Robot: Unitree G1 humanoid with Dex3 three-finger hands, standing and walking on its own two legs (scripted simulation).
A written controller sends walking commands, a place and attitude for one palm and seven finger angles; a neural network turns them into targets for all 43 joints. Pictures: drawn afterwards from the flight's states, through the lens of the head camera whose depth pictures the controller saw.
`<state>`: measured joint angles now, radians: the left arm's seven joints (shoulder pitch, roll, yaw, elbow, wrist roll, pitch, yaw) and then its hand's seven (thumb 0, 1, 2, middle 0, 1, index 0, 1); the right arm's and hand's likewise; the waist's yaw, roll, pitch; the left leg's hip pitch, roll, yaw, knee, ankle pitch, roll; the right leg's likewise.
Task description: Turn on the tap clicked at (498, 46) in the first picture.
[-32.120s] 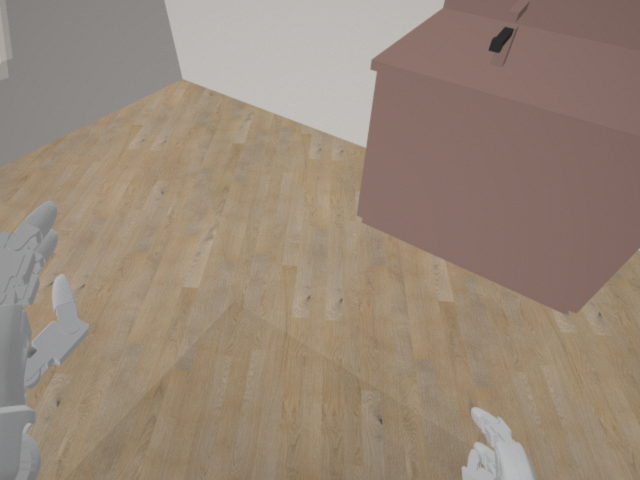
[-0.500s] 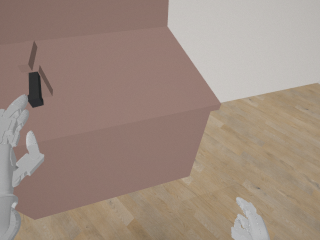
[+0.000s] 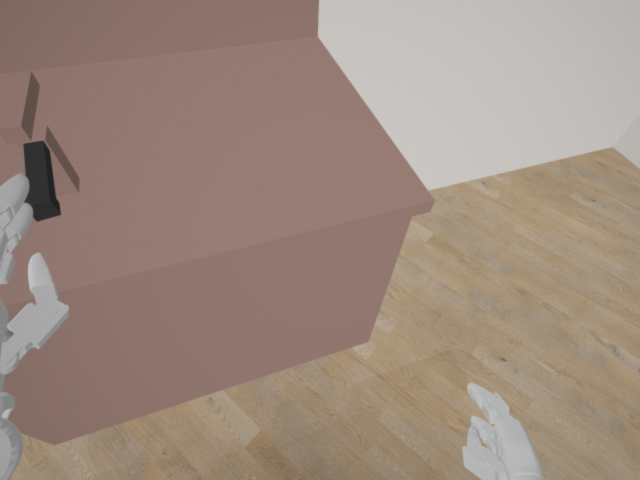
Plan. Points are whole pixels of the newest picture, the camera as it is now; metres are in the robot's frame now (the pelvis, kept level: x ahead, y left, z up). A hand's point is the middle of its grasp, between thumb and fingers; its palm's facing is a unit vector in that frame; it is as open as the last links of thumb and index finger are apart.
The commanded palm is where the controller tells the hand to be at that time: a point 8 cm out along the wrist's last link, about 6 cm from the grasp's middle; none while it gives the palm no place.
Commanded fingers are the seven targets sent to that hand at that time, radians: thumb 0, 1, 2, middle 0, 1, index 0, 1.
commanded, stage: shuffle to correct the standing spot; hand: left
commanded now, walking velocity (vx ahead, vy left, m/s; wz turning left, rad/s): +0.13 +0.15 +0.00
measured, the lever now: (42, 204) +0.40 +0.39 +0.09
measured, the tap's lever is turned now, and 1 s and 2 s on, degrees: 8 8 8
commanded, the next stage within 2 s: come to a stop and stand still in 0.96 s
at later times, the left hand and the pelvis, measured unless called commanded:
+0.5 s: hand (11, 302) +0.23 +0.30 +0.16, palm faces +0.42 -0.83 -0.37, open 7.4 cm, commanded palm +0.17 +0.33 +0.17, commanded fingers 0.00 0.90 0.90 -0.20 -0.30 -0.20 -0.30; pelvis +0.02 +0.05 -0.02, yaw +1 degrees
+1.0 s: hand out of the picture +0.25 +0.35 +0.16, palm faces +0.42 -0.84 -0.33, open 7.4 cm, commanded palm +0.20 +0.39 +0.17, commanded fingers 0.00 0.90 0.90 -0.20 -0.30 -0.20 -0.30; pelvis +0.04 +0.11 -0.01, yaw +0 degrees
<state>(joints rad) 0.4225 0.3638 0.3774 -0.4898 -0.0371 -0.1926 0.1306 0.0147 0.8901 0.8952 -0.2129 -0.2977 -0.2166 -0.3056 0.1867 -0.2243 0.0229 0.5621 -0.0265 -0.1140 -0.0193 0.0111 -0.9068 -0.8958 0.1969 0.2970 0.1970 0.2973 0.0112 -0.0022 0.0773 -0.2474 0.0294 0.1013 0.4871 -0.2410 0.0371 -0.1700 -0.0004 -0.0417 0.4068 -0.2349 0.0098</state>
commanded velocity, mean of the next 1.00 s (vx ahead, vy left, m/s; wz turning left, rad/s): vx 0.16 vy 0.11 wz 0.00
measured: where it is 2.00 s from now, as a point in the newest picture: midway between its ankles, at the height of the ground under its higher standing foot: outside the picture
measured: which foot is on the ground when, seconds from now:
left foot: down 0.00-0.74, up 0.76-1.00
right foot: down 0.00-0.50, up 0.52-0.70, down 0.72-1.00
